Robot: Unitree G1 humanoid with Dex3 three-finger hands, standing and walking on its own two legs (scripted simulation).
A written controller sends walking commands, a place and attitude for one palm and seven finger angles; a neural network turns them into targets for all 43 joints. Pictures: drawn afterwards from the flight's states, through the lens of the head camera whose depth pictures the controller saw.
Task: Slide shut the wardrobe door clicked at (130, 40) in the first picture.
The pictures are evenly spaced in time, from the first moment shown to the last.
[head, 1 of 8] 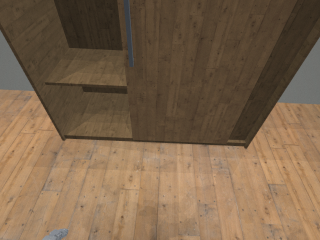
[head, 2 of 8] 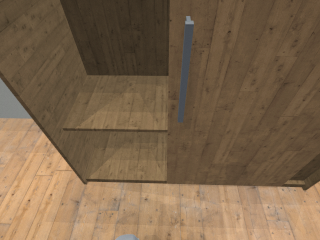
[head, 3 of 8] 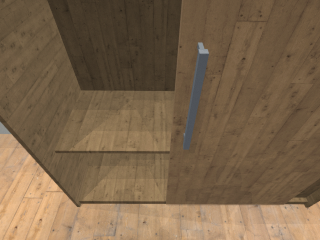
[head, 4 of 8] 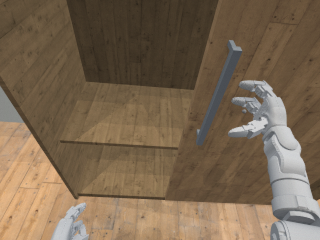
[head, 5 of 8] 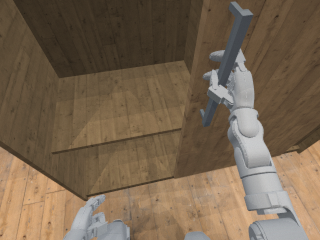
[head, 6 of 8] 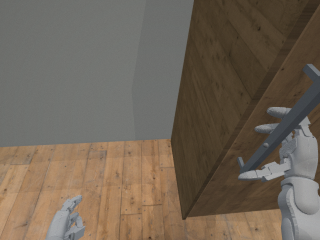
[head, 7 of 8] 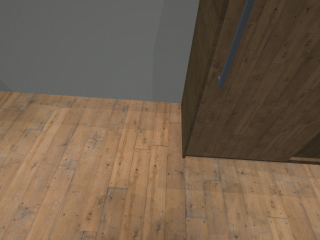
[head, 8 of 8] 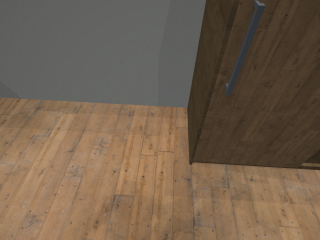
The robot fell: no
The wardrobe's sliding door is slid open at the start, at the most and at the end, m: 0.53 0.53 0.00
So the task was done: yes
